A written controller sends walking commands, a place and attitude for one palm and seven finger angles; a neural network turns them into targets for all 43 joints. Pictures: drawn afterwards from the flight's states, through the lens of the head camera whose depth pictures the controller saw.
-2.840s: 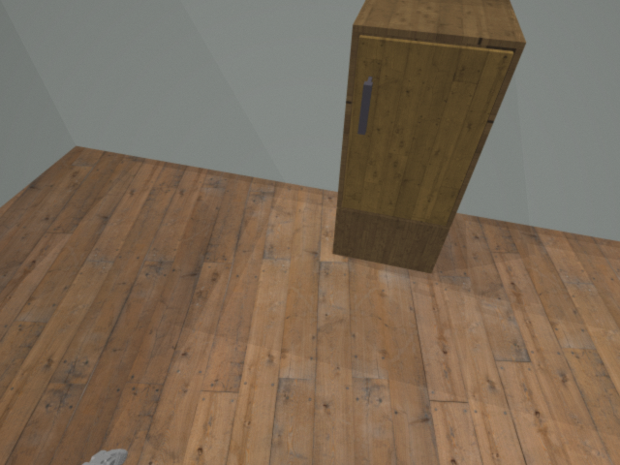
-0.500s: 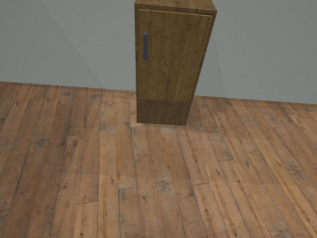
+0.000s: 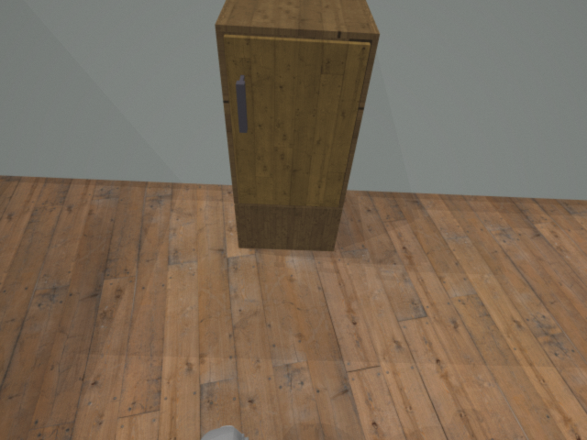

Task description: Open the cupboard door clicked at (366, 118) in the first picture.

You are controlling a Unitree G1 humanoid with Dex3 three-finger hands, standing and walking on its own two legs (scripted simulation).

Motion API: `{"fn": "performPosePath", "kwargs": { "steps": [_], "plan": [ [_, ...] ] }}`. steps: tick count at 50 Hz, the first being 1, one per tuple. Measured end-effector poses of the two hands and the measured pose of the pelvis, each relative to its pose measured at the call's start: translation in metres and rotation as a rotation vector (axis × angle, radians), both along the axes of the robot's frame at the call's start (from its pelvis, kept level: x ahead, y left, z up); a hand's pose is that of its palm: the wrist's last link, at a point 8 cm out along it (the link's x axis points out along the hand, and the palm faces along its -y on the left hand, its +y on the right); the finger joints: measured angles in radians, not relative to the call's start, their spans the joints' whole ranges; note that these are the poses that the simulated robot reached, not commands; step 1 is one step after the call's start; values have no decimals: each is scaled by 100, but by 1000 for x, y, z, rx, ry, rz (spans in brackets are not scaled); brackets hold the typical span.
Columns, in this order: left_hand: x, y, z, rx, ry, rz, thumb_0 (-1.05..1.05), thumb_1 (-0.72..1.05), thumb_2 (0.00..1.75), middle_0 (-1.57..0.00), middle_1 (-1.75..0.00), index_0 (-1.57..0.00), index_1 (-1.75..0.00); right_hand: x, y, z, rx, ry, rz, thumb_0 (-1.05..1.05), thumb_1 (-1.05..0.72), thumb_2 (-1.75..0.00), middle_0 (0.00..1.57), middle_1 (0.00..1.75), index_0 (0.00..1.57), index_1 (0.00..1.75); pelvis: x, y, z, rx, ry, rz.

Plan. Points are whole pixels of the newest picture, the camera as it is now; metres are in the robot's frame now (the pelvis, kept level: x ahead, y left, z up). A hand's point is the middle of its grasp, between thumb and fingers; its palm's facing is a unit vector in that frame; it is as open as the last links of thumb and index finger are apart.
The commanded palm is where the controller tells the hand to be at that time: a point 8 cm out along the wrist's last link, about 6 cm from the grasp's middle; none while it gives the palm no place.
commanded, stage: take the last steps up to it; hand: left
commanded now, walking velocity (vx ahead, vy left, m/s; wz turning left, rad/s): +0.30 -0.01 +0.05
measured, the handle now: (242, 104) +0.96 +0.20 -0.04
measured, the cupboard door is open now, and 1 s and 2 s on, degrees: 0 0 0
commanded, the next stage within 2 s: come to a stop and stand still in 0.92 s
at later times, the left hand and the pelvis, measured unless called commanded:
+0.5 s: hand (175, 382) +0.25 +0.21 -0.17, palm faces +0.04 -0.99 -0.15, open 7.4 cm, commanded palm none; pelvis +0.18 +0.04 +0.01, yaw -1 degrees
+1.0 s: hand (236, 312) +0.38 +0.13 -0.17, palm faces +0.08 -0.98 -0.20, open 7.2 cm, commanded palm none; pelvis +0.37 -0.05 +0.00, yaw +2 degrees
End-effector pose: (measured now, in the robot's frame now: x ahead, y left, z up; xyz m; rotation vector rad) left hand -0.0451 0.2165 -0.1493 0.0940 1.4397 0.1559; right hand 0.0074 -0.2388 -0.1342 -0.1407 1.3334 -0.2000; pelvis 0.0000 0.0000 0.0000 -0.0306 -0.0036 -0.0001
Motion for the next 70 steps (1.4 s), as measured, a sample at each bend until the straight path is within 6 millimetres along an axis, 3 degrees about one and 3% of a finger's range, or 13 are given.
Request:
{"fn": "performPosePath", "kwargs": {
  "steps": [6,10,15,22,32,37,40,47,51,56,62,66,70],
  "plan": [
    [-7,2,-16,-62,149,62,1,91,90,-20,-30,-20,-30,108,27,1,-15,-116,90,0,-91,-90,20,30,19,29,51,19,-13,-22,4,11],
    [20,17,-24,-80,193,58,1,91,90,-20,-30,-20,-30,153,49,-2,-25,-182,101,0,-91,-90,20,30,19,29,81,36,-19,-4,-10,-7],
    [108,42,-11,-47,63,8,1,91,90,-20,-30,-20,-30,164,51,13,-55,-181,23,-2,-96,-89,21,30,20,30,114,45,-2,1,-18,-13],
    [238,54,4,-8,-164,-21,1,91,90,-19,-30,-20,-30,148,53,14,-29,-19,-14,-1,-94,-90,20,30,20,29,163,41,8,17,-14,-7],
    [380,11,12,9,-239,-137,1,91,90,-19,-30,-20,-30,132,57,-5,92,207,-143,0,-91,-90,20,30,20,29,242,7,0,44,-12,-23],
    [437,-22,3,29,-302,-146,0,91,90,-20,-30,-20,-30,150,36,-22,140,319,-152,0,-91,-90,20,30,20,30,287,-25,-18,44,-14,-10],
    [439,-33,7,30,-299,-88,0,91,90,-20,-30,-20,-30,192,13,-21,125,295,-112,0,-91,-90,20,30,20,29,307,-36,-13,38,-25,8],
    [427,-31,16,75,-204,-11,-2,95,90,-20,-30,-20,-30,335,-33,-11,42,53,-4,0,-91,-90,20,30,19,29,351,-47,2,18,-10,33],
    [413,-41,10,34,-113,16,-1,93,90,-20,-30,-20,-30,406,-37,-2,18,-59,45,0,-92,-90,20,29,19,29,374,-45,4,6,-3,38],
    [402,-50,-4,-28,-16,72,0,92,90,-20,-30,-20,-30,475,-22,3,-3,-130,124,0,-92,-90,20,29,19,29,403,-35,-1,-11,-8,38],
    [407,-51,-15,-57,63,88,0,91,90,-20,-30,-20,-30,514,10,4,10,-160,149,0,-91,-90,20,30,19,29,424,-25,-4,26,-18,13],
    [421,-41,-7,-25,64,53,1,91,90,-20,-30,-20,-30,513,16,1,34,-164,113,-1,-91,-90,20,30,20,29,416,-27,-2,32,-9,2],
    [438,-27,1,46,13,15,1,91,90,-20,-30,-20,-30,501,-4,-4,30,-166,77,-2,-92,-89,21,30,20,30,400,-36,-2,28,-4,-5]
  ]
}}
